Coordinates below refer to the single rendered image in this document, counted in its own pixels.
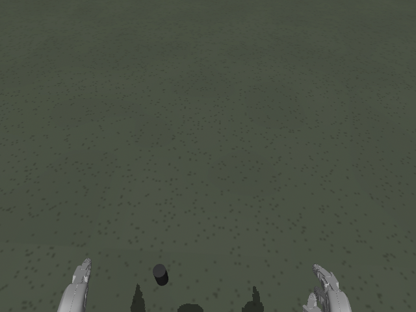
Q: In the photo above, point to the right robot hand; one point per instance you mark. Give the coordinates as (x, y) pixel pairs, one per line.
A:
(331, 298)

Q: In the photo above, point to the left robot hand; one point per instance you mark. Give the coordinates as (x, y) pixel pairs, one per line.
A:
(74, 297)

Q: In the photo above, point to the can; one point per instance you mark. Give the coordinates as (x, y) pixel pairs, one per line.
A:
(160, 274)

